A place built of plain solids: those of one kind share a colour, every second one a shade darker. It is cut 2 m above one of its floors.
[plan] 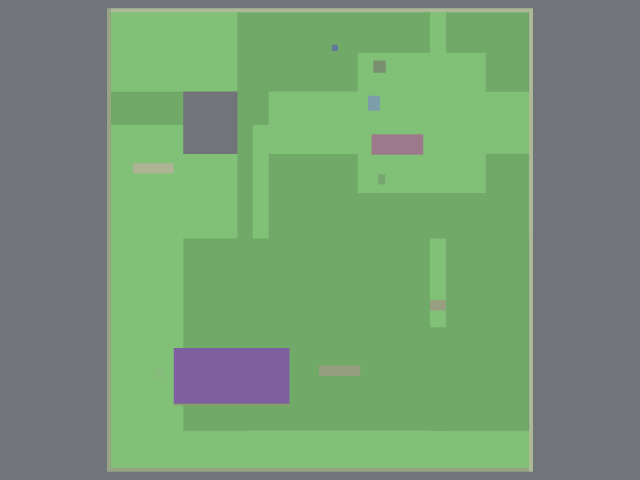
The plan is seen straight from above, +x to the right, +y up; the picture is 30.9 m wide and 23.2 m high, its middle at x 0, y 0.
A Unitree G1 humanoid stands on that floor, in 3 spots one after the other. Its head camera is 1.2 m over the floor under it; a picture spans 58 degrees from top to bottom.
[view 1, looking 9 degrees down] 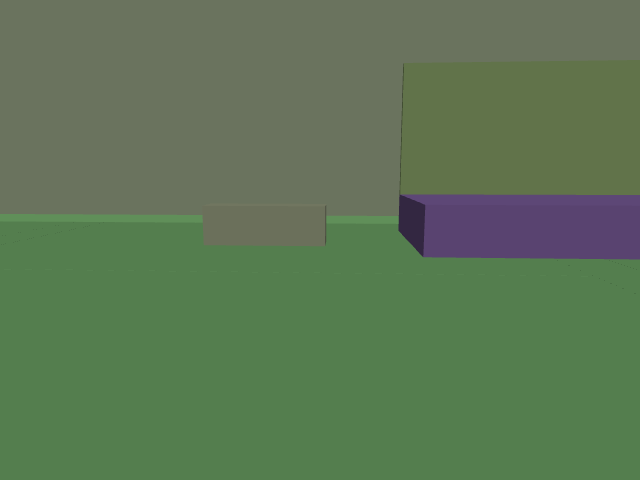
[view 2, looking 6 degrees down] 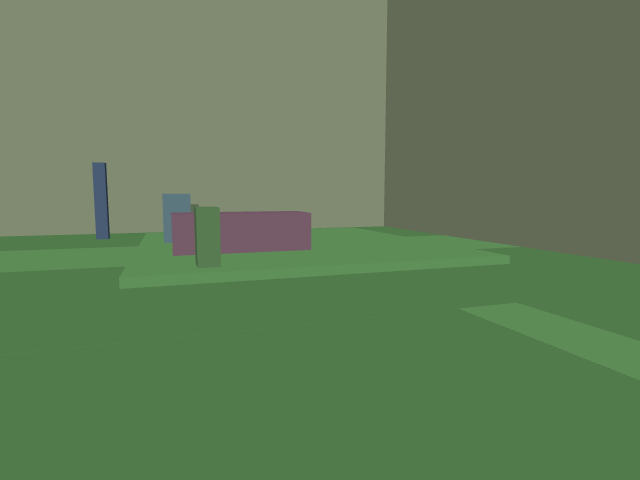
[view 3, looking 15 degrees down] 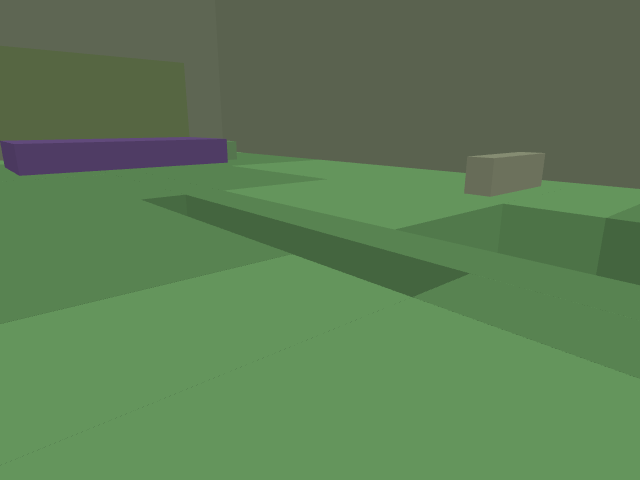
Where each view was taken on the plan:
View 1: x -0.33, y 0.84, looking -87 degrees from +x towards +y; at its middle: cover_stack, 7.01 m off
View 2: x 2.48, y -3.68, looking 71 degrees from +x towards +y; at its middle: floor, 10.07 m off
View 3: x -0.08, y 7.32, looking -131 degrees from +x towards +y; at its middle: floor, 5.01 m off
